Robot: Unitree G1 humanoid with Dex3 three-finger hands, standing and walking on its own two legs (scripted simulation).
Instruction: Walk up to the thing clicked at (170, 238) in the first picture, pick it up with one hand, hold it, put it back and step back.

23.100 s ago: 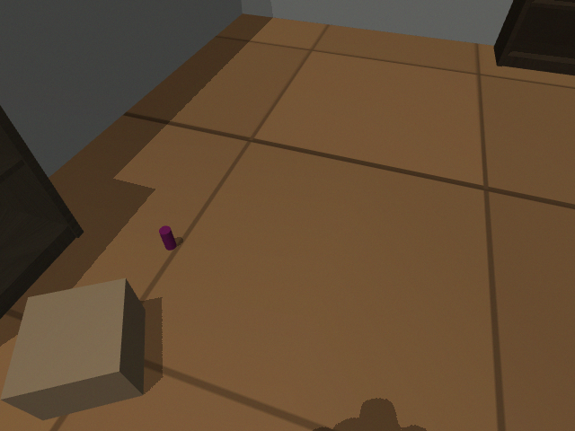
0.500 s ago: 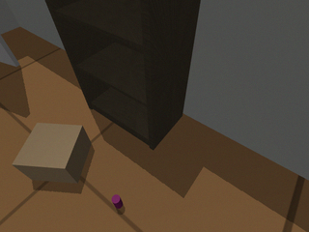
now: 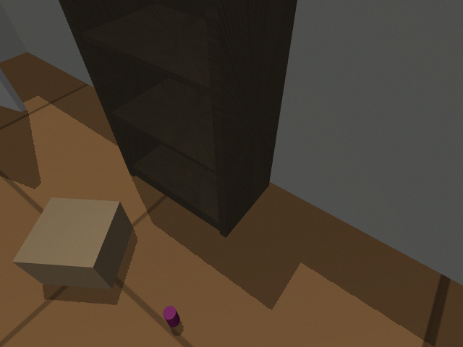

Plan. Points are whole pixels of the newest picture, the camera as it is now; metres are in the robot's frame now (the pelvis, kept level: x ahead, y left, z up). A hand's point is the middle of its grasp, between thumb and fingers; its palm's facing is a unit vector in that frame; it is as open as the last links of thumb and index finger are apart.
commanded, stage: walk up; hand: left
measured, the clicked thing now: (171, 316) +0.38 +0.24 -0.73
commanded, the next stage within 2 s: stand in 0.64 s
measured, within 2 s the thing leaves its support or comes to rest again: neither
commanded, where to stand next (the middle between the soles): +0.01 +0.01 m, yaw +1 degrees
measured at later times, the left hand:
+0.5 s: hand out of the picture +0.08 +0.26 -0.15, palm faces +0.00 -0.94 -0.33, open 7.4 cm
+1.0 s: hand out of the picture +0.09 +0.26 -0.15, palm faces -0.02 -0.94 -0.35, open 7.4 cm
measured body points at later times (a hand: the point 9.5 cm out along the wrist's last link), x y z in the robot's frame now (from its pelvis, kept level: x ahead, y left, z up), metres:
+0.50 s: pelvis +0.01 +0.01 +0.00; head +0.01 +0.01 +0.45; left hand +0.08 +0.31 -0.13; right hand +0.09 -0.29 -0.13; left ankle +0.01 +0.14 -0.75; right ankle +0.00 -0.12 -0.75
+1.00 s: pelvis +0.00 +0.01 +0.00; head +0.01 +0.00 +0.45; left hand +0.09 +0.31 -0.12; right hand +0.09 -0.29 -0.13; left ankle +0.01 +0.14 -0.75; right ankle +0.00 -0.12 -0.75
